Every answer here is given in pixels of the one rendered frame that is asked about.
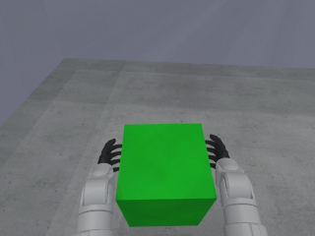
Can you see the left robot hand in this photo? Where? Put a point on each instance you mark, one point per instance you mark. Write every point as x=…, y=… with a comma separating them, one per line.
x=107, y=154

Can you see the right robot hand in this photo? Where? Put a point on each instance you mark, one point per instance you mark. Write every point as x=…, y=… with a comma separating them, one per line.
x=219, y=149

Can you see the carton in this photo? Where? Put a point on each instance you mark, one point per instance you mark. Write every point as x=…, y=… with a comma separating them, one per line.
x=165, y=176

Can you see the robot left forearm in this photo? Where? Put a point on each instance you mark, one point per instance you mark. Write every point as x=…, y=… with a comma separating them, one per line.
x=96, y=203

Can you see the robot right forearm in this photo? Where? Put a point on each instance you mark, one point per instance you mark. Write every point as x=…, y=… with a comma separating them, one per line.
x=238, y=202

